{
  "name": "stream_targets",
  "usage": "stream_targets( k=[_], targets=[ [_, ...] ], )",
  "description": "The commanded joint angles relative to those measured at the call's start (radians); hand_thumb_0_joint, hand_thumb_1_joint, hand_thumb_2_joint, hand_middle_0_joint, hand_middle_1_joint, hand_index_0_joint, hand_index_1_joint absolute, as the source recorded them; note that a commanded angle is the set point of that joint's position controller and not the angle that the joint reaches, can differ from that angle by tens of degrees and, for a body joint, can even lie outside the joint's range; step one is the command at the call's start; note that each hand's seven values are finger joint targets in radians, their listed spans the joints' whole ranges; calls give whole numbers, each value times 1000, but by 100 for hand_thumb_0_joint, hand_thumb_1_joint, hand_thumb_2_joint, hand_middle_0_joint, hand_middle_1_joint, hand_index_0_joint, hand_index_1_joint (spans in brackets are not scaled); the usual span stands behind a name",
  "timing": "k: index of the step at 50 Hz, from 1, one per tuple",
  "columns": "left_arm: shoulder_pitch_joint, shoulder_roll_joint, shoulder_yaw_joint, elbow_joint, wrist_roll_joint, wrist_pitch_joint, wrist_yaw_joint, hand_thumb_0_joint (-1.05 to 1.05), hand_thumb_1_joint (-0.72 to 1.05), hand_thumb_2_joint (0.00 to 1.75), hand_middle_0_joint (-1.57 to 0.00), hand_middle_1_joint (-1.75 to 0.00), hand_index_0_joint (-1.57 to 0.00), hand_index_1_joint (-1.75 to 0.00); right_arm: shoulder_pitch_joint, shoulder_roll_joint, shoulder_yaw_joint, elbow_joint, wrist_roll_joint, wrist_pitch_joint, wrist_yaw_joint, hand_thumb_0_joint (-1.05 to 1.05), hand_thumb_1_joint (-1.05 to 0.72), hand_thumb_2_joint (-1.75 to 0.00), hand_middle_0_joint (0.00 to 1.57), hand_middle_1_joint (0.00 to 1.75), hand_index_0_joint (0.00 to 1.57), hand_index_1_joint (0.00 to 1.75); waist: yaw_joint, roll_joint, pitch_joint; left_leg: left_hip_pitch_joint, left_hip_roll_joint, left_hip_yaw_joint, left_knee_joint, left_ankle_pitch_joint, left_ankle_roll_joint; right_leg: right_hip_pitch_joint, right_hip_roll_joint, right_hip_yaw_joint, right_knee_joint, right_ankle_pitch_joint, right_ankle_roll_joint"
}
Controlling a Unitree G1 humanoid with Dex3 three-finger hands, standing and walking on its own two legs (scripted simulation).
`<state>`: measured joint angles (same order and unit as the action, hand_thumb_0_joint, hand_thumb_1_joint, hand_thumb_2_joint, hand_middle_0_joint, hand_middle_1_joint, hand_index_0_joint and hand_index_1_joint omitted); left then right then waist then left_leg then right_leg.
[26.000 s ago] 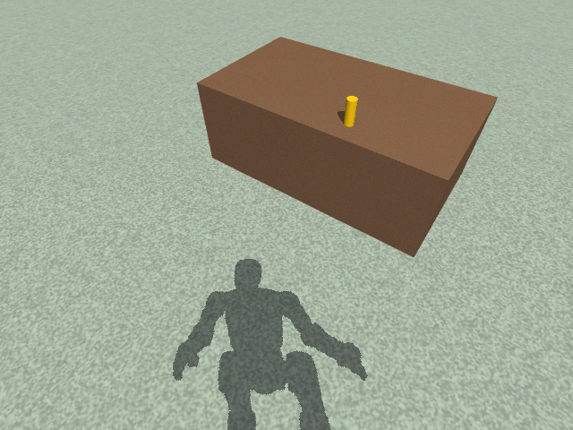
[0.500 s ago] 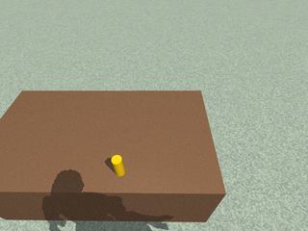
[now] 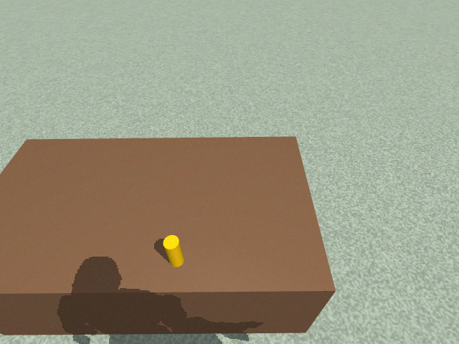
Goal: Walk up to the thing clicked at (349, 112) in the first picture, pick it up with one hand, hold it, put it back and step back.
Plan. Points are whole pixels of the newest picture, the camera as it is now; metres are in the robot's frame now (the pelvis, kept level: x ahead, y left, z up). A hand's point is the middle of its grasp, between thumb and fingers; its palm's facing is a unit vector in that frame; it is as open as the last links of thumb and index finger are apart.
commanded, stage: stand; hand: left
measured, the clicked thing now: (174, 251) +0.43 +0.19 -0.27
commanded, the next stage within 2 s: step back in 0.94 s
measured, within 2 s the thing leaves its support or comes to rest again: neither
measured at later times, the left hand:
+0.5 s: hand out of the picture +0.06 +0.25 -0.16, palm faces -0.03 -0.94 -0.34, open 7.4 cm
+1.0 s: hand out of the picture +0.08 +0.25 -0.16, palm faces -0.02 -0.94 -0.34, open 7.4 cm
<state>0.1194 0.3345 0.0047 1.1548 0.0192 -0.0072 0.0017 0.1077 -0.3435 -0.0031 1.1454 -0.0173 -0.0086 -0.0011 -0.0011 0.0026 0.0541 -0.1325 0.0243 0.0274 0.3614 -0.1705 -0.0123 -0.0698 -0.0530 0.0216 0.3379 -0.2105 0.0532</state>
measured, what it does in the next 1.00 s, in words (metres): stands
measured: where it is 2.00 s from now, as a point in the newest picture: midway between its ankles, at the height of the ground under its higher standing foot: outside the picture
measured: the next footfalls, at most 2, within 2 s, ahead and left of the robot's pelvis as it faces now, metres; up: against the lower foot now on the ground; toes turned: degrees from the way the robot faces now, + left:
left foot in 1.70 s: -0.14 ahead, +0.08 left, +0.00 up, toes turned +4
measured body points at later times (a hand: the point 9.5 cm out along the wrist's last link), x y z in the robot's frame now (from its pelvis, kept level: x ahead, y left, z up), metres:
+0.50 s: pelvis +0.00 +0.00 +0.00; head +0.01 -0.01 +0.45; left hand +0.06 +0.30 -0.13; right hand +0.07 -0.31 -0.13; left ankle +0.02 +0.13 -0.75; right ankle -0.01 -0.15 -0.75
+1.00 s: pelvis +0.00 +0.00 +0.00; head +0.02 +0.00 +0.45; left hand +0.08 +0.30 -0.13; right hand +0.08 -0.31 -0.13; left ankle +0.02 +0.13 -0.75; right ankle -0.01 -0.15 -0.75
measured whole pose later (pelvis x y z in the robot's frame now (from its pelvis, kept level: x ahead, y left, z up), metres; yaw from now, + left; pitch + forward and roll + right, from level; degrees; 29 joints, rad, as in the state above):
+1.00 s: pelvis +0.00 +0.00 +0.00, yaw +0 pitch -2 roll +0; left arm 0.12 0.36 0.02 1.09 0.00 0.01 0.00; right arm 0.09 -0.35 -0.02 1.11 0.00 0.01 0.01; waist 0.00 -0.01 0.07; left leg -0.18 0.03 0.03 0.39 -0.19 -0.02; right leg -0.13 -0.05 0.03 0.40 -0.24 0.04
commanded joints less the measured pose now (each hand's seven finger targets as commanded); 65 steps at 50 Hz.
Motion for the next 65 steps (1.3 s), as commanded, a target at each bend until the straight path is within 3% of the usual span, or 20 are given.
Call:
stream_targets(
  k=[1,8,12,18,40,42,46,47,50,52,53,54,55,57,59,60,61,62,63,65],
  targets=[
    [-18,210,40,-47,-3,-14,15,0,90,90,-20,-30,-20,-30,-34,-214,-43,-56,4,-18,-13,0,-90,-90,20,30,20,30,1,10,-32,18,105,-94,-76,54,31,-51,-74,44,-63,100,-55],
    [-27,211,44,-56,-3,-13,13,0,90,90,-20,-30,-20,-30,-32,-214,-46,-59,2,-20,-13,0,-90,-90,20,30,20,30,-4,8,-35,24,106,-96,-85,26,29,-61,-73,46,-58,86,-60],
    [-24,214,43,-62,-3,-18,12,0,90,90,-20,-30,-20,-30,-38,-204,-44,-64,5,-22,-10,0,-90,-90,20,30,20,30,-2,-4,-55,40,106,-89,-66,108,31,-53,-75,46,-57,126,-59],
    [-21,213,41,-66,-4,-17,12,0,90,90,-20,-30,-20,-30,-33,-212,-46,-61,5,-18,-10,0,-90,-90,20,30,20,30,-6,-8,-49,38,106,-88,-64,67,31,-59,-77,50,-67,113,-59],
    [-16,220,42,-78,-5,-17,12,0,90,90,-20,-30,-20,-30,-31,-212,-45,-65,8,-19,-8,0,-90,-90,20,30,20,30,-4,-6,-49,45,109,-87,-65,111,28,-51,-77,44,-68,137,-58],
    [-19,219,43,-82,-4,-18,12,0,90,90,-20,-30,-20,-30,-33,-215,-46,-69,6,-20,-9,0,-90,-90,20,30,20,30,-2,-1,-69,54,111,-83,-54,149,31,-36,-82,45,-62,178,-59],
    [-19,219,41,-83,-6,-18,10,0,90,90,-20,-30,-20,-30,-30,-210,-45,-64,7,-20,-8,0,-90,-90,20,30,20,30,-5,0,-52,48,109,-81,-61,127,25,-53,-79,48,-70,145,-59],
    [-38,287,68,-120,-29,-4,14,0,90,90,-20,-30,-20,-30,-66,-282,-75,-88,22,0,-1,0,-90,-90,20,30,20,30,-13,12,28,1,109,-106,27,320,52,-154,-48,45,51,319,-65],
    [-13,241,64,-167,-32,8,20,0,90,90,-20,-30,-20,-30,-25,-291,-94,-127,34,17,0,0,-90,-90,20,30,20,30,-25,73,-107,19,181,-133,62,524,140,-127,9,-22,245,268,-71],
    [11,225,67,-195,-25,26,19,0,90,90,-20,-30,-20,-30,-41,-308,-110,-168,29,25,-4,0,-90,-90,20,30,20,30,-20,146,-148,-6,244,-170,63,515,210,-159,51,-36,398,-4,-79],
    [17,226,73,-207,-21,34,17,0,90,90,-20,-30,-20,-30,-44,-313,-113,-185,24,29,-7,0,-90,-90,20,30,20,30,-19,191,-147,-39,279,-203,57,508,248,-185,68,-20,502,-221,-87],
    [36,223,76,-218,-19,41,15,0,90,90,-20,-30,-20,-30,-46,-318,-119,-208,14,31,-10,0,-90,-90,20,30,20,30,-16,224,-138,-77,311,-226,49,466,276,-210,66,-6,576,-336,-95],
    [60,222,81,-219,-21,48,12,0,90,90,-20,-30,-20,-30,-68,-313,-121,-231,8,35,-10,0,-90,-90,20,30,20,30,-5,224,-127,-112,320,-217,59,431,284,-223,59,13,623,-353,-102],
    [121,205,85,-220,-27,47,9,0,90,90,-20,-30,-20,-30,-122,-293,-117,-268,-1,44,-14,0,-90,-90,20,30,20,30,38,202,-118,-130,276,-178,149,385,233,-212,43,22,479,-260,-105],
    [161,207,99,-210,-6,29,10,0,90,90,-20,-30,-20,-30,-144,-258,-103,-283,16,61,-9,0,-90,-90,20,30,20,30,72,128,-97,-154,176,-130,290,226,137,-140,34,3,129,5,-72],
    [119,278,116,-232,13,16,15,0,90,90,-20,-30,-20,-30,-106,-204,-89,-292,31,67,-7,0,-90,-90,20,30,20,30,38,-90,-59,-255,31,-71,443,29,82,-122,-82,197,22,210,-81],
    [71,357,133,-271,19,8,20,0,90,90,-20,-30,-20,-30,-73,-149,-70,-306,32,72,-12,0,-90,-90,20,30,20,30,15,-248,-14,-395,-117,-89,580,-406,36,-130,-245,410,-32,367,-148],
    [40,424,139,-304,30,5,21,0,90,90,-20,-30,-20,-30,-64,-192,-88,-294,28,80,-27,0,-90,-90,20,30,20,30,37,-249,-47,-336,-131,-203,769,-516,44,-249,-359,511,-27,438,-307],
    [-2,390,138,-323,22,1,24,0,90,90,-20,-30,-20,-30,-42,-229,-100,-279,26,82,-31,0,-90,-90,20,30,20,30,13,-184,-40,-322,-115,-257,881,-465,45,-275,-325,460,-8,404,-321],
    [-111,303,121,-349,18,1,25,0,90,90,-20,-30,-20,-30,52,-247,-102,-245,43,72,-28,0,-90,-90,20,30,20,30,-50,-123,-66,-350,-138,-241,907,-328,26,-170,-170,221,74,437,-233]
  ],
)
